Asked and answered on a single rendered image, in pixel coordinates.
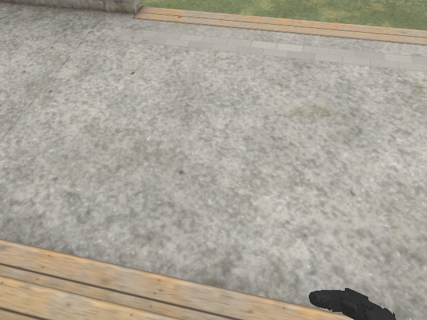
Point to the right robot hand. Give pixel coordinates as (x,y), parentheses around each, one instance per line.
(351,303)

